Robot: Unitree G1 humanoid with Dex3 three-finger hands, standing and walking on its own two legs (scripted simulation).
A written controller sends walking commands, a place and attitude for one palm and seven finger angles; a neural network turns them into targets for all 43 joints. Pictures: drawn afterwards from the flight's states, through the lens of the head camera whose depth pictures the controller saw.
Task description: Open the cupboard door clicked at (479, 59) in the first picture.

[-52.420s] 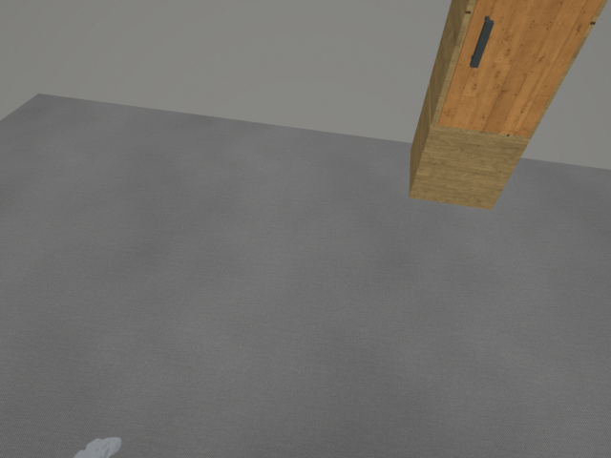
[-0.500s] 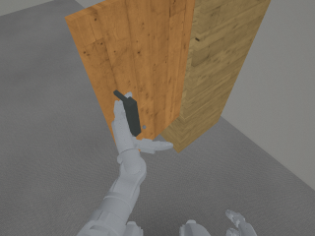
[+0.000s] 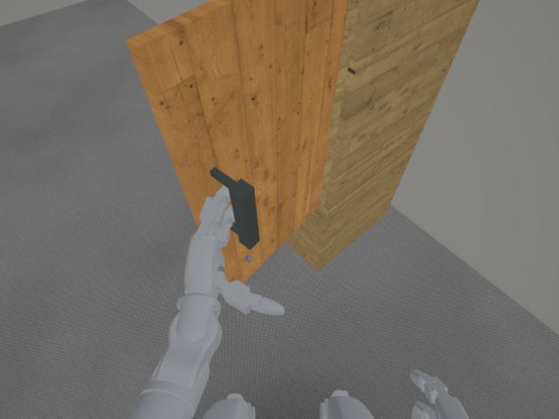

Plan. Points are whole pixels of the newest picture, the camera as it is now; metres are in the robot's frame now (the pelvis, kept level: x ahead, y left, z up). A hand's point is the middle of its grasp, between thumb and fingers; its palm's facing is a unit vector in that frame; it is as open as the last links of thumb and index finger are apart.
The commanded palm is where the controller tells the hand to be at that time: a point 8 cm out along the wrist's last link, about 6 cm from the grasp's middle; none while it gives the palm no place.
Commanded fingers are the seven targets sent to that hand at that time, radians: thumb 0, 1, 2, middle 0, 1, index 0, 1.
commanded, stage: slide the hand sideways off the handle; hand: left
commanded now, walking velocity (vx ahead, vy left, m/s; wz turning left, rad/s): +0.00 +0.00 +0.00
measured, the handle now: (235, 209) +0.40 +0.08 +0.06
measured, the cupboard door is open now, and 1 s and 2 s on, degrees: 99 99 99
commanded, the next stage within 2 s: draw the hand back to the body in 0.64 s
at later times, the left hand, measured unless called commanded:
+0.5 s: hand (211, 299) +0.27 +0.10 +0.05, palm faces +0.01 -1.00 -0.01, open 16.4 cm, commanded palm +0.24 +0.16 +0.05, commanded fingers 0.00 -0.50 0.30 -0.15 -0.30 -0.15 -0.30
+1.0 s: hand (174, 316) +0.23 +0.13 +0.09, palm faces +0.03 -1.00 -0.07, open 16.3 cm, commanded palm +0.20 +0.19 +0.09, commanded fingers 0.00 -0.50 0.30 -0.15 -0.30 -0.15 -0.30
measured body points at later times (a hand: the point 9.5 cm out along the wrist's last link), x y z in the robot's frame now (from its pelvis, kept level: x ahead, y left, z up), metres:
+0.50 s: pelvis +0.02 -0.01 +0.00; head +0.08 -0.02 +0.44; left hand +0.26 +0.15 +0.05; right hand +0.21 -0.23 -0.09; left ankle +0.01 +0.10 -0.67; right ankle +0.03 -0.11 -0.67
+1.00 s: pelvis +0.02 -0.02 +0.00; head +0.05 -0.04 +0.45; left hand +0.22 +0.18 +0.10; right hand +0.19 -0.24 -0.08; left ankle +0.01 +0.10 -0.67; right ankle +0.03 -0.11 -0.67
